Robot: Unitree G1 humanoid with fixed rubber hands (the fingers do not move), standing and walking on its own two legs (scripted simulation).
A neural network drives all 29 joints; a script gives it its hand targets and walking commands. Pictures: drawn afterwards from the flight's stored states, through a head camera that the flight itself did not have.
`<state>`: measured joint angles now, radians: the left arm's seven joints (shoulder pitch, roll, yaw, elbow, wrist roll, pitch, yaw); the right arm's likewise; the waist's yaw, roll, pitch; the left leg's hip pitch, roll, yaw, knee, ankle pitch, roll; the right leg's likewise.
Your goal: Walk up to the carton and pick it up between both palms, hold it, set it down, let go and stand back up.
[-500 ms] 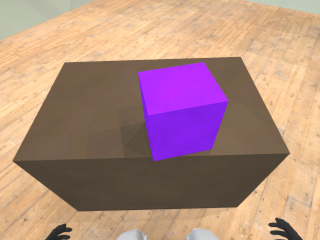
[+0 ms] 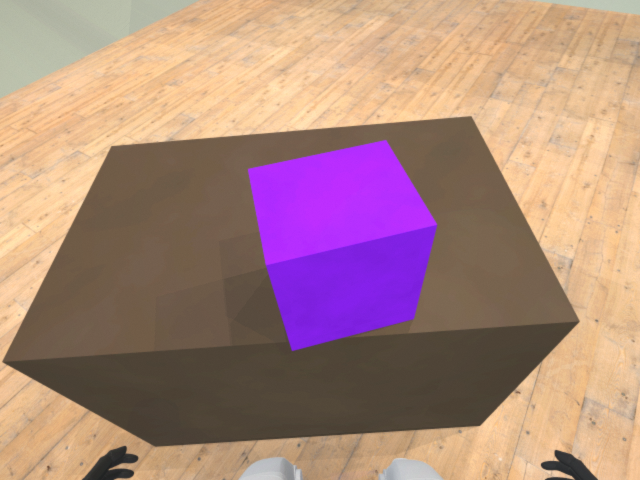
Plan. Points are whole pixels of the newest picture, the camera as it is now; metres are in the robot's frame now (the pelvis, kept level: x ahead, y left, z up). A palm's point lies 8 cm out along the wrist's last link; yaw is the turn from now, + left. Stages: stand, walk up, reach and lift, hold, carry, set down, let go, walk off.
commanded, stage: walk up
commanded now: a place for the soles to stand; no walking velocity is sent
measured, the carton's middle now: (337, 249) +0.42 +0.01 +0.01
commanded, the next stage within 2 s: reach and lift in 0.98 s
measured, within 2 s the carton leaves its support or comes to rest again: neither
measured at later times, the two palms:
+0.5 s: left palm out of the picture +0.11 +0.31 -0.08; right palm out of the picture +0.12 -0.30 -0.09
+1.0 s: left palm out of the picture +0.11 +0.31 -0.08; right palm out of the picture +0.12 -0.30 -0.09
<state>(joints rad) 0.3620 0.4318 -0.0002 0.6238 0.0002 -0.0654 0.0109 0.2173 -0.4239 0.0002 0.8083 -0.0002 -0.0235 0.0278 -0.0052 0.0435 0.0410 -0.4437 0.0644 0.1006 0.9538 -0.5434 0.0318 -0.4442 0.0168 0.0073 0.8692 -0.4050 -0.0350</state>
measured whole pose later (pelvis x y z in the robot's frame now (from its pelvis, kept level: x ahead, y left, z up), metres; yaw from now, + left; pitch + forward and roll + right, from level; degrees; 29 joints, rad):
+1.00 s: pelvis +0.02 +0.01 +0.00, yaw +0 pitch -1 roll +0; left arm 0.36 0.42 0.00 0.62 0.00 -0.07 0.01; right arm 0.19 -0.42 0.00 0.84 0.00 -0.03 0.03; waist -0.01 0.00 0.04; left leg -0.40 0.06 0.11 0.88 -0.45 0.02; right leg -0.43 0.01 0.01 0.88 -0.43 -0.02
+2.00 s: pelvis +0.00 +0.01 +0.03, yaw +0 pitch -8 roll +0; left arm 0.14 0.09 0.00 0.54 0.03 0.07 0.16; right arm 0.13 -0.39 -0.11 0.76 0.01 -0.25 0.21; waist 0.03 0.02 0.05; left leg -0.16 0.05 0.11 0.58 -0.28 0.00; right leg -0.19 0.01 0.01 0.59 -0.27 -0.02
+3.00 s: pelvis +0.02 +0.00 +0.04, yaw +0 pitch -5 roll +1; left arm 0.17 -0.04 -0.04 0.27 -0.01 0.01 0.28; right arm -0.05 -0.39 -0.06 0.60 0.22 -0.24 0.23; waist 0.05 0.01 0.05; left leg -0.15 0.05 0.11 0.50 -0.27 -0.01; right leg -0.18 0.02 0.01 0.52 -0.26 -0.02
